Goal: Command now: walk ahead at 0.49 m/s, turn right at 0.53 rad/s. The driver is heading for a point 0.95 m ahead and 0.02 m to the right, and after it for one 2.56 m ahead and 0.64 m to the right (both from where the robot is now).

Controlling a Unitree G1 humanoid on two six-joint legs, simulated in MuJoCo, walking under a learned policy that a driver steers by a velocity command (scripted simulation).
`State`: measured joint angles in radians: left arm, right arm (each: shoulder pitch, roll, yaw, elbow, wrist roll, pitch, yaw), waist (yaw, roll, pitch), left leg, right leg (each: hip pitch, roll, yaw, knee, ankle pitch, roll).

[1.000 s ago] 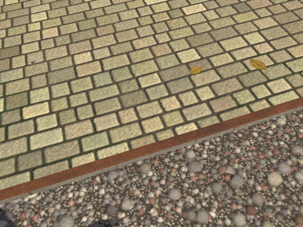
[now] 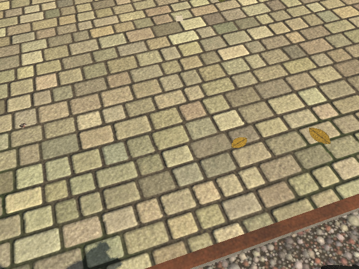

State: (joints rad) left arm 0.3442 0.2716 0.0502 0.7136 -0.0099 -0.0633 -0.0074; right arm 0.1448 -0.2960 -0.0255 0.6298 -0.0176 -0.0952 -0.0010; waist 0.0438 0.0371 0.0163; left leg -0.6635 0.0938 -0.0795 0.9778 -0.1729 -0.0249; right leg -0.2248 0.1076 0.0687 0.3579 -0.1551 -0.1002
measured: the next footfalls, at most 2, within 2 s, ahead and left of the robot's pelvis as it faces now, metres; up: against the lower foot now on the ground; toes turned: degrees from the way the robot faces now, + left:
left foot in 0.22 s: +0.30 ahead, +0.15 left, +0.00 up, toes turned -12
right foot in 0.64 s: +0.49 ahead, -0.19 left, +0.02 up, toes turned -21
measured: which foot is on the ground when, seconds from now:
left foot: up 0.00-0.20, down 0.22-0.72, up 0.74-1.00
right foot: down 0.00-0.22, up 0.24-0.62, down 0.64-1.00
